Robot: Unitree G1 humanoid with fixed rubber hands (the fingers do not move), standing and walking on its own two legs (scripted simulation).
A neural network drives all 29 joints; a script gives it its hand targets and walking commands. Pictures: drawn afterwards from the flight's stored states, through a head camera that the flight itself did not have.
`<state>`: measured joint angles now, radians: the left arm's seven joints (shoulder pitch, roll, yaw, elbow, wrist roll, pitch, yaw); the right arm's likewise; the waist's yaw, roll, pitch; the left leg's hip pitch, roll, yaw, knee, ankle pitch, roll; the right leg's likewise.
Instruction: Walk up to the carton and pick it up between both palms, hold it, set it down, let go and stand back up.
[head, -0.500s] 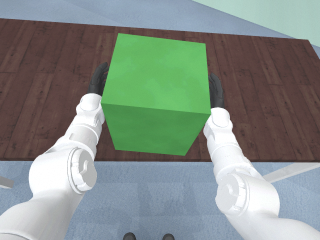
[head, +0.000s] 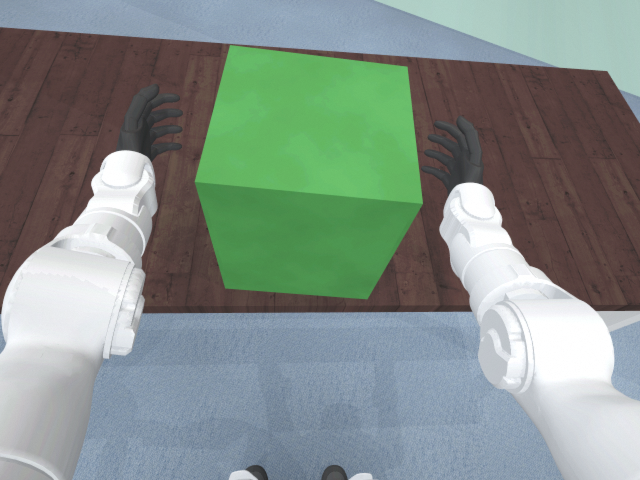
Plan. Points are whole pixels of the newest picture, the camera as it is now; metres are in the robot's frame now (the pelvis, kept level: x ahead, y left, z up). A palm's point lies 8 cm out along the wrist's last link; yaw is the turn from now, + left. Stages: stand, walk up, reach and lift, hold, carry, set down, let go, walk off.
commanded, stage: set down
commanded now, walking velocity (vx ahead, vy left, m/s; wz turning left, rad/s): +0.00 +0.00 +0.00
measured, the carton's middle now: (307, 188) +0.47 +0.00 +0.04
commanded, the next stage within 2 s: none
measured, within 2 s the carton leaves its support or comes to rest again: neither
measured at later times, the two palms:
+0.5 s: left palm (86, 76) +0.49 +0.22 +0.18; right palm (503, 114) +0.46 -0.19 +0.19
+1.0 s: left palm (107, 102) +0.47 +0.20 +0.17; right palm (513, 145) +0.43 -0.20 +0.17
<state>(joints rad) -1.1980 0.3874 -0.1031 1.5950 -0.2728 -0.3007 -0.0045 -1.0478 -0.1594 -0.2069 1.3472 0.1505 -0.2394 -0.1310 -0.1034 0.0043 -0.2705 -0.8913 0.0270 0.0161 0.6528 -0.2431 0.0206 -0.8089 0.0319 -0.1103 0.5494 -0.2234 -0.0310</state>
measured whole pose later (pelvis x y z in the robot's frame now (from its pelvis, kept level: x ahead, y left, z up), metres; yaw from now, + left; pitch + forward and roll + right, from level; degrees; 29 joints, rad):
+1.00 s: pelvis -0.01 -0.02 +0.02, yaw +1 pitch +14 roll -1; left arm -1.16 0.47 -0.09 1.42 -0.31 -0.02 -0.08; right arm -1.02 -0.18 0.00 1.10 0.33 0.10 -0.19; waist -0.12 -0.03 -0.16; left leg -0.52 0.01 0.02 0.44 -0.16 0.01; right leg -0.47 0.03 -0.09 0.41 -0.18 -0.05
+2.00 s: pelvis -0.02 +0.00 +0.02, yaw +0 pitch +2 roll -1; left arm -0.46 0.34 -0.01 0.87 -0.27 -0.11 -0.08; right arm -0.36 -0.09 0.00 0.71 0.24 -0.07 -0.20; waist -0.02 -0.02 -0.03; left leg -0.32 0.01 0.04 0.51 -0.22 0.03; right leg -0.27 0.03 -0.06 0.44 -0.20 -0.03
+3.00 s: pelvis +0.01 -0.01 +0.03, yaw +0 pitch -4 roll -1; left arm 0.11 0.32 -0.04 0.59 -0.19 -0.15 -0.08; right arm 0.10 -0.08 0.00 0.65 0.11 -0.23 -0.11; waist 0.03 -0.01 0.05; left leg -0.12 0.01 0.03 0.44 -0.25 0.01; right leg -0.07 0.04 -0.05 0.39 -0.24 -0.04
